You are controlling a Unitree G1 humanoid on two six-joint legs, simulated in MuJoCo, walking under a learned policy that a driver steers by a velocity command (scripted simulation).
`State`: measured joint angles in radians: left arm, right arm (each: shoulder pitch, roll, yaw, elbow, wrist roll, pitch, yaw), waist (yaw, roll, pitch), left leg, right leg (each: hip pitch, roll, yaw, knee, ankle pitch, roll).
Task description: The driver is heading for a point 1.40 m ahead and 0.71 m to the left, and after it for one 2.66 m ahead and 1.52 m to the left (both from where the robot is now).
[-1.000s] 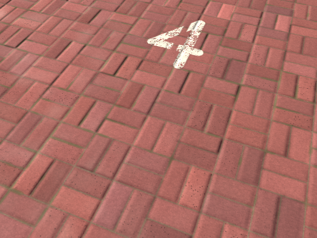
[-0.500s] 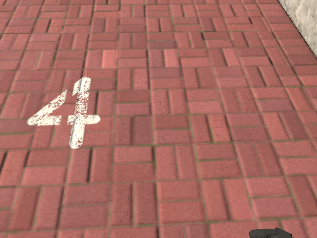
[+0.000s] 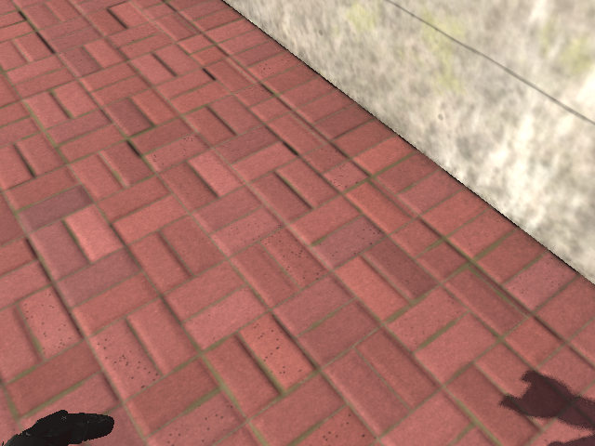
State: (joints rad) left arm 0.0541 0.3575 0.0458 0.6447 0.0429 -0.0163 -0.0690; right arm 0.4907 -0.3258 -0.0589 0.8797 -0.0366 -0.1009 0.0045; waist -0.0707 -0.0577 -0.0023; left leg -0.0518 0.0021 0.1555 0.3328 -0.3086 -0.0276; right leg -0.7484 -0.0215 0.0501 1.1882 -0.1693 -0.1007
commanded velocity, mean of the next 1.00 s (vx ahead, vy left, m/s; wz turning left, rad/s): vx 1.00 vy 0.00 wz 0.69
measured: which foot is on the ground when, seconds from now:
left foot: down 0.00-0.18, up 0.20-0.60, down 0.62-1.00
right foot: up 0.00-0.16, down 0.18-0.62, up 0.64-1.00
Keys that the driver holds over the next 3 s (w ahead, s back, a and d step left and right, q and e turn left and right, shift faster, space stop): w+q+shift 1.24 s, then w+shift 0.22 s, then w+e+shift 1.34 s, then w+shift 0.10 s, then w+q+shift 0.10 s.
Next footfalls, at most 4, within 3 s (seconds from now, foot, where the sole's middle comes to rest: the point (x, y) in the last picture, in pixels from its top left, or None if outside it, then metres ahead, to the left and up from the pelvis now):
0.18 right None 0.35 -0.09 -0.77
0.62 left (225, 346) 0.74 0.15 -0.77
1.04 right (202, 212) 1.18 0.22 -0.77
1.50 left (47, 213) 1.21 0.67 -0.77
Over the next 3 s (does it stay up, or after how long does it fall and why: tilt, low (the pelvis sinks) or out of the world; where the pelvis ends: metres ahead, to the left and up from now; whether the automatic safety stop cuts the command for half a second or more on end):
stays up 2.17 1.36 -0.01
